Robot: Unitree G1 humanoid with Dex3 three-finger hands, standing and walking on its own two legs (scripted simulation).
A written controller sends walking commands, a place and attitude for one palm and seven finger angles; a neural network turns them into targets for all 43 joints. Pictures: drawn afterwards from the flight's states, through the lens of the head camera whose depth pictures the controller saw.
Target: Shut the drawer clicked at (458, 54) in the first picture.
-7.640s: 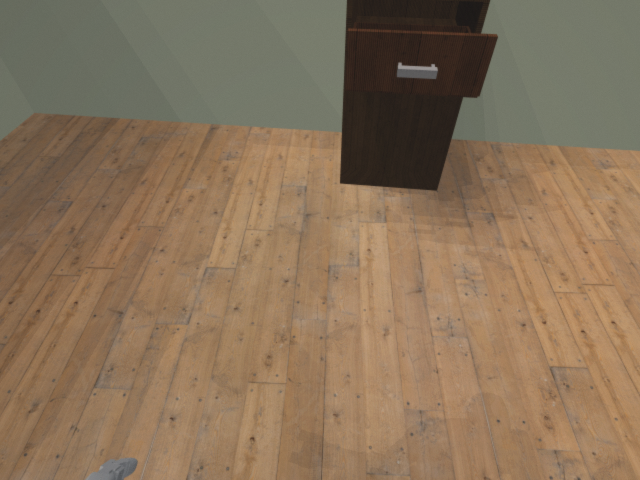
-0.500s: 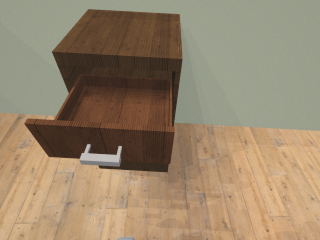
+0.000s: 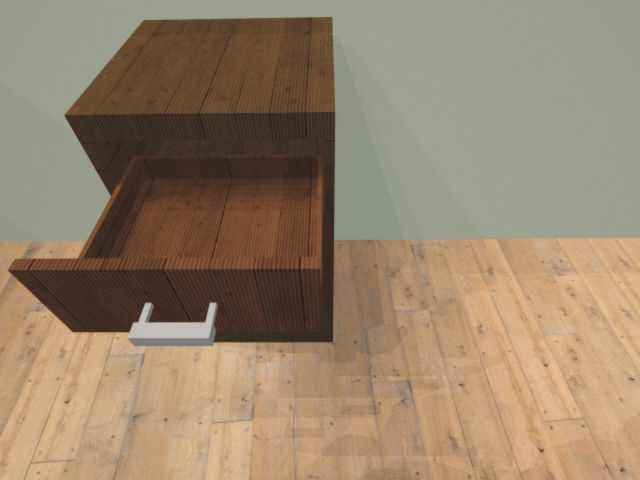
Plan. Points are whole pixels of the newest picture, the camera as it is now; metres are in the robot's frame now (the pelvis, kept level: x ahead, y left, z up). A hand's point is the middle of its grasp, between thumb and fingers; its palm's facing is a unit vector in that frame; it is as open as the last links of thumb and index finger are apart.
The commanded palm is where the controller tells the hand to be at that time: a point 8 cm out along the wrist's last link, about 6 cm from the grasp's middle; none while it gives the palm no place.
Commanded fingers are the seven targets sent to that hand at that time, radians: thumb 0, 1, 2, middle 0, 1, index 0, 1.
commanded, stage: come to a stop and stand still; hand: left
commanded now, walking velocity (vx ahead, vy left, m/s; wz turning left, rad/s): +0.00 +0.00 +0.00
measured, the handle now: (176, 321) +0.33 +0.24 -0.04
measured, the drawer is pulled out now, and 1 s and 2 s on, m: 0.30 0.30 0.30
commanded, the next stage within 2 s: look again from close up in 1.16 s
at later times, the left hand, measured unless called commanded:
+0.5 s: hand out of the picture +0.01 +0.13 -0.17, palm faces +0.06 -0.99 -0.16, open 7.3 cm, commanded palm none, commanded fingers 0.00 0.90 0.90 -0.20 -0.30 -0.20 -0.30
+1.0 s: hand out of the picture +0.03 +0.16 -0.17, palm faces +0.05 -0.98 -0.17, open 7.3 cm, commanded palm none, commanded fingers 0.00 0.90 0.90 -0.20 -0.30 -0.20 -0.30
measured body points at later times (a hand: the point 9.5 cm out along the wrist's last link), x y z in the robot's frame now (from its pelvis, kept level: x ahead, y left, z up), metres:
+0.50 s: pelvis +0.02 -0.03 +0.01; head +0.04 -0.03 +0.46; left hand +0.01 +0.18 -0.15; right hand -0.05 -0.23 -0.15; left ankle +0.05 +0.13 -0.73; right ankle +0.01 -0.10 -0.73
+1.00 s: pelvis +0.05 +0.00 +0.01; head +0.07 +0.00 +0.46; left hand +0.03 +0.21 -0.15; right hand +0.05 -0.22 -0.15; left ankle +0.05 +0.13 -0.73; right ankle +0.01 -0.10 -0.73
